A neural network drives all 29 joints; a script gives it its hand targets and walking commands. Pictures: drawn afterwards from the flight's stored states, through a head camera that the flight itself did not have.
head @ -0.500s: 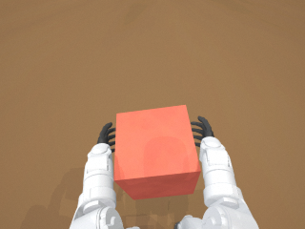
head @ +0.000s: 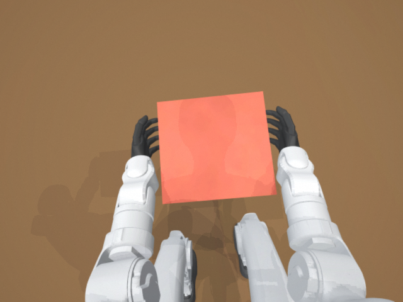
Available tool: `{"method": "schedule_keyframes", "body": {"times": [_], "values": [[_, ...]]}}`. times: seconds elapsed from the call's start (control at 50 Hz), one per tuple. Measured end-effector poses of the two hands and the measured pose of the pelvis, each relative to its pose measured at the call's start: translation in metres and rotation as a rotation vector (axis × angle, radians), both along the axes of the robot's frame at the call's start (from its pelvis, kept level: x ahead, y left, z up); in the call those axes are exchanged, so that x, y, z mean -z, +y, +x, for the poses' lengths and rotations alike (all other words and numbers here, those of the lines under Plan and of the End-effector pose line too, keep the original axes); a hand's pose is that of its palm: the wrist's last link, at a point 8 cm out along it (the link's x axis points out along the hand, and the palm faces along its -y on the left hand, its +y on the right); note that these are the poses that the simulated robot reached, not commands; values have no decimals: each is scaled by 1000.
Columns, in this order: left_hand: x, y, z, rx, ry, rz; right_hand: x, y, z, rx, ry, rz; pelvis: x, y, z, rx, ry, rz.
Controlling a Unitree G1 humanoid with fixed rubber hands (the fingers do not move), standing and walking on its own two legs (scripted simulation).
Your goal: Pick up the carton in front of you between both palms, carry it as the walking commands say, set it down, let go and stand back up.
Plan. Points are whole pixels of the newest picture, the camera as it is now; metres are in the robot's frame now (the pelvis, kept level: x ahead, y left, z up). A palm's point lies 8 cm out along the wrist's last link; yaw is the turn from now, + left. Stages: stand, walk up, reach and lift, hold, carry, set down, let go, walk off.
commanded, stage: set down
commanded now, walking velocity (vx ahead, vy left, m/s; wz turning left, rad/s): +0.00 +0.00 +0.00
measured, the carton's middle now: (214, 156) +0.41 -0.04 -0.16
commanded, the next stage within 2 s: none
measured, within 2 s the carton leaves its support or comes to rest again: rests again in 1.38 s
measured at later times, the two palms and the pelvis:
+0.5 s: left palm (165, 158) +0.45 +0.09 -0.23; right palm (274, 150) +0.43 -0.21 -0.24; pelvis -0.02 -0.01 -0.12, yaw +3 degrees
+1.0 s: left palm (177, 159) +0.48 +0.08 -0.38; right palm (266, 154) +0.46 -0.22 -0.38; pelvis -0.04 -0.01 -0.22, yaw +4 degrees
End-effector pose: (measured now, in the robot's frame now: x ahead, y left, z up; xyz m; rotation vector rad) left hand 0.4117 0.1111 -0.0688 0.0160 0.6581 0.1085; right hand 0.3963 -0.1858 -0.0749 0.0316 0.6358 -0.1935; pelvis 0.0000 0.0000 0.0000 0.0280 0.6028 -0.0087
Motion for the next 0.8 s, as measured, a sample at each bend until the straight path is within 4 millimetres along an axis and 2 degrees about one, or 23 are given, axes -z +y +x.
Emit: {"method": "schedule_keyframes", "body": {"times": [0.14,0.36,0.6,0.8], "values": [[43,-6,11,2,25,1,40,-6,11,-1,25,-5,33,2,-2,-1,73,10],[120,-14,25,2,26,4,117,-15,27,-4,26,1,89,-4,-12,-11,158,26],[194,-21,42,11,40,11,192,-22,41,0,43,1,144,-13,-26,-22,178,36],[253,-26,57,25,65,16,251,-27,54,-4,70,-11,186,-13,-35,-30,165,34]]}}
